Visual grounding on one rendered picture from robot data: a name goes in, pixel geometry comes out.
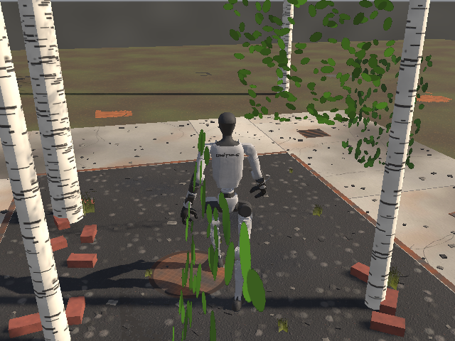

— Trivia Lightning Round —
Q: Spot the left robot forearm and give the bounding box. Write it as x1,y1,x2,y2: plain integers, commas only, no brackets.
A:
183,173,200,208

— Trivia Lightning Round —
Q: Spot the left robot shin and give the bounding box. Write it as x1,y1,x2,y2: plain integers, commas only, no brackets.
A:
210,223,221,259

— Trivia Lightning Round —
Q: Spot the left robot hand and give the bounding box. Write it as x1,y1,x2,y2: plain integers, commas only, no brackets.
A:
181,206,198,227

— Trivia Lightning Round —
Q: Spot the robot right upper arm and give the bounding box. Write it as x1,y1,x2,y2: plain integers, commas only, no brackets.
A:
242,143,263,180

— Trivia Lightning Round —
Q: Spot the right robot forearm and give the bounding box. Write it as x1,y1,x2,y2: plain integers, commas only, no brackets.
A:
256,169,267,189

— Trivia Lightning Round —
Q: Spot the right robot hand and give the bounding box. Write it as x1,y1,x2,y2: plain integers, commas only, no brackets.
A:
250,185,267,198

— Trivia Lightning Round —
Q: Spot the right robot shin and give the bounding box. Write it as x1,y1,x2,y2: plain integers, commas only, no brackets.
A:
235,260,244,301

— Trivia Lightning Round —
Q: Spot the robot left upper arm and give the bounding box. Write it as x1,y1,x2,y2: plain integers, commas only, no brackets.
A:
196,143,213,183

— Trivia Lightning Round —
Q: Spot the robot shin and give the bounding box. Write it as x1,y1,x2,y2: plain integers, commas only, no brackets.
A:
210,223,221,259
235,260,244,301

